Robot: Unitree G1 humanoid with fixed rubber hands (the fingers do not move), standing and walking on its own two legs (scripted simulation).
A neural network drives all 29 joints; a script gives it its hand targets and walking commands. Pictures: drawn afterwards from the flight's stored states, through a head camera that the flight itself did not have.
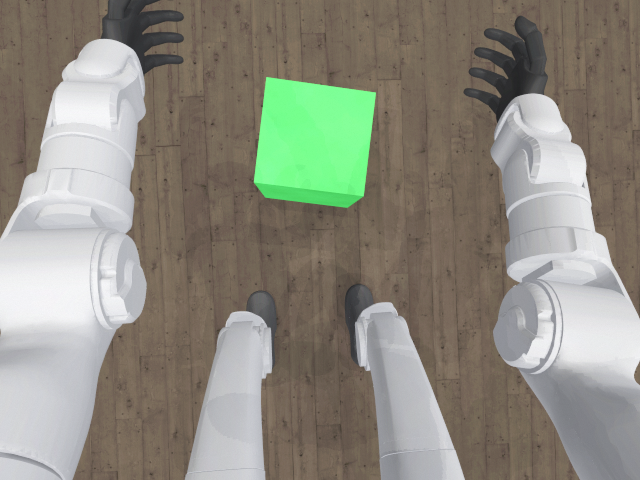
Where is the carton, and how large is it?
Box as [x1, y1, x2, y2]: [254, 77, 375, 207]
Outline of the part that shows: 266,77 254,182 265,197 347,207 363,195 375,93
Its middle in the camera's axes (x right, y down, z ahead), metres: -0.02 -0.20 +0.85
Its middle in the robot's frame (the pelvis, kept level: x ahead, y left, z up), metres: +0.55 -0.03 -0.53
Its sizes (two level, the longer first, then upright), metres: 0.210 0.200 0.250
